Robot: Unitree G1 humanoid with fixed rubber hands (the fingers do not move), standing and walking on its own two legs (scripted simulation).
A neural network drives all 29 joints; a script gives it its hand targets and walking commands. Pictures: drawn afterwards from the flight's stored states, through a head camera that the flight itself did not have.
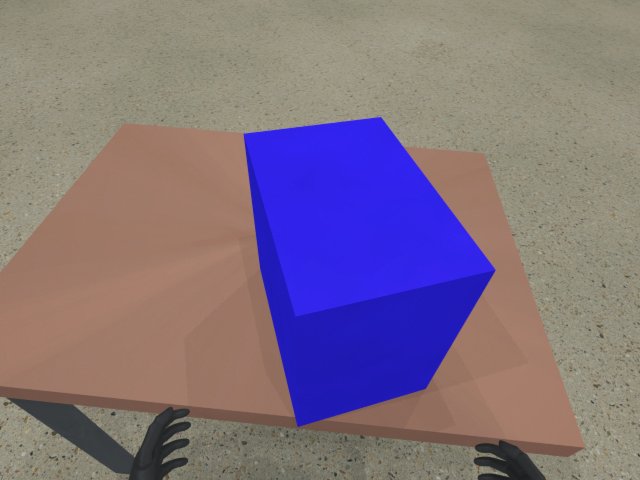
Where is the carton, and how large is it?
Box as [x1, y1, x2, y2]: [244, 117, 495, 426]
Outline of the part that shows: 380,117 244,134 260,269 297,426 425,388 495,270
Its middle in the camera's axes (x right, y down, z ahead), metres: +0.02 +0.04 +0.53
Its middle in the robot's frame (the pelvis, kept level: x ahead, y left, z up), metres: +0.39 +0.01 +0.05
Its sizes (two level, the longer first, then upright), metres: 0.281 0.192 0.279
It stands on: a table, 0.69 m high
